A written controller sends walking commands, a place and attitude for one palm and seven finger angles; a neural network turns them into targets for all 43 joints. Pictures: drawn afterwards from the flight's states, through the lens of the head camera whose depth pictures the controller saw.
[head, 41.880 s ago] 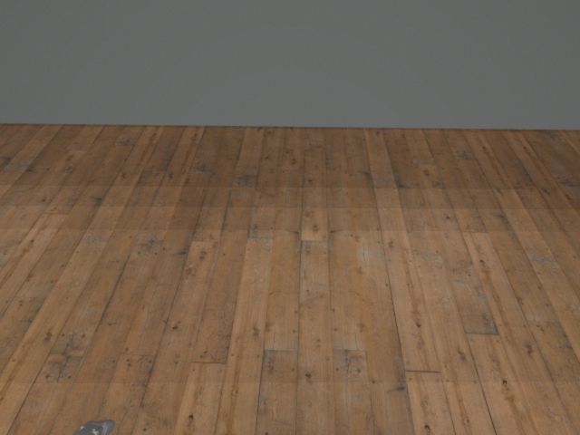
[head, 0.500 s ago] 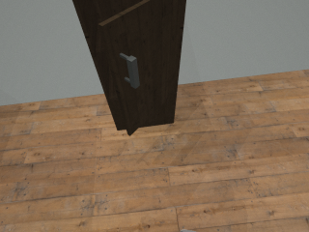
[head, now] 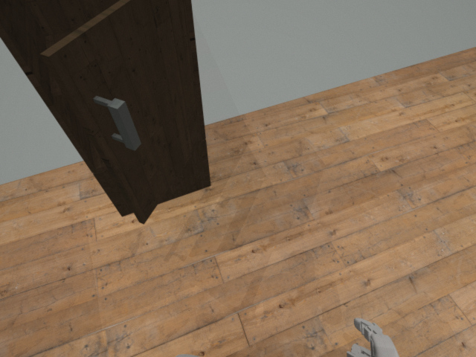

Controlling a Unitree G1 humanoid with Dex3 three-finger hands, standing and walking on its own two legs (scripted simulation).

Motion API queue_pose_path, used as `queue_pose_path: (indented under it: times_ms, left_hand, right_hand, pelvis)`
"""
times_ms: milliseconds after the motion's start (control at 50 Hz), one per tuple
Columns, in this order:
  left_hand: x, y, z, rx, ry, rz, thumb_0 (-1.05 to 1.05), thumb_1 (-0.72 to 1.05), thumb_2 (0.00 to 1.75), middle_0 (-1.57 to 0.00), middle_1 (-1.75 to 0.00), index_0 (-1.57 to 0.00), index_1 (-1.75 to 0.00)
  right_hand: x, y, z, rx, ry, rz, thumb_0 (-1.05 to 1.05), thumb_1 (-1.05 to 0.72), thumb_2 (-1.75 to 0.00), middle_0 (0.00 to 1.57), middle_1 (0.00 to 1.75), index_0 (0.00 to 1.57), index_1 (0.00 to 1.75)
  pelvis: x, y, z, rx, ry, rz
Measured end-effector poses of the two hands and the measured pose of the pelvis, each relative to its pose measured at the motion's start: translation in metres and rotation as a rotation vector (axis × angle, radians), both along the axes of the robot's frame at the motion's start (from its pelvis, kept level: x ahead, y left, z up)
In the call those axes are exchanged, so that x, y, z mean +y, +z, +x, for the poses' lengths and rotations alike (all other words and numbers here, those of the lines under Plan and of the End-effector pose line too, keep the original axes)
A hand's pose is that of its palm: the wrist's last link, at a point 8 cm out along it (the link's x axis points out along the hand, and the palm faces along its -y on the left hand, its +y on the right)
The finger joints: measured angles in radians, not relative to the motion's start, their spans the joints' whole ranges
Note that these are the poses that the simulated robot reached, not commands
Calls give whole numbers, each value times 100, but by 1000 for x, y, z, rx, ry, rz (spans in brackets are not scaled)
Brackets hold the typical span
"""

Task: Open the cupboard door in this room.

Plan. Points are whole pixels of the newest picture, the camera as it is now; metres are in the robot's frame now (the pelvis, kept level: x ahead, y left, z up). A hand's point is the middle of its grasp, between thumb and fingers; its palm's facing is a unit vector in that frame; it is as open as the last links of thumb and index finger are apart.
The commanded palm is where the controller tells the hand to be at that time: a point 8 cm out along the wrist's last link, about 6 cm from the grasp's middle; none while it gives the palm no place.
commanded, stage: walk to a spot facing it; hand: left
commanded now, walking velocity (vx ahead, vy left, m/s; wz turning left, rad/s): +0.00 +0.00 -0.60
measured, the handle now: (117, 123) +0.52 +0.31 +0.03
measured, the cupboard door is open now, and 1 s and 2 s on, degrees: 43 43 43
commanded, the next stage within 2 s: none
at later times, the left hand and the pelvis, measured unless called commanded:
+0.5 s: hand (170, 330) +0.17 +0.15 -0.17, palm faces -0.33 -0.91 -0.25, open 7.4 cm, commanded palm none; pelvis +0.01 -0.01 -0.01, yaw -19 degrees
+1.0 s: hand (227, 291) +0.25 +0.05 -0.16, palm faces -0.58 -0.78 -0.24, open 7.4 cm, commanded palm none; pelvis +0.07 -0.07 -0.01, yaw -38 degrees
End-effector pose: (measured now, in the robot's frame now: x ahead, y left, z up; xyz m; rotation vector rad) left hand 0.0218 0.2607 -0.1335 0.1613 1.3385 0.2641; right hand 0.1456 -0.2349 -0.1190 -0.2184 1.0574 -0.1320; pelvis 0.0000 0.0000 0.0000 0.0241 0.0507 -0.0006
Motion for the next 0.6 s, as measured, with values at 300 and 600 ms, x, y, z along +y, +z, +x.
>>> queue_pose_path:
  times_ms: [300,600]
  left_hand:
    - [-19,2,134,-173,-334,24,0,91,90,-20,-30,-20,-30]
    - [-71,-17,181,-108,-527,-85,0,90,90,-20,-30,-20,-30]
  right_hand:
    - [-49,-31,-128,179,-237,-18,0,-90,-90,21,30,20,30]
    - [-38,-9,-174,165,-466,-56,0,-91,-90,20,30,20,29]
  pelvis:
    - [-17,-21,9,-34,-207,-27]
    - [-5,-14,22,-8,-396,-42]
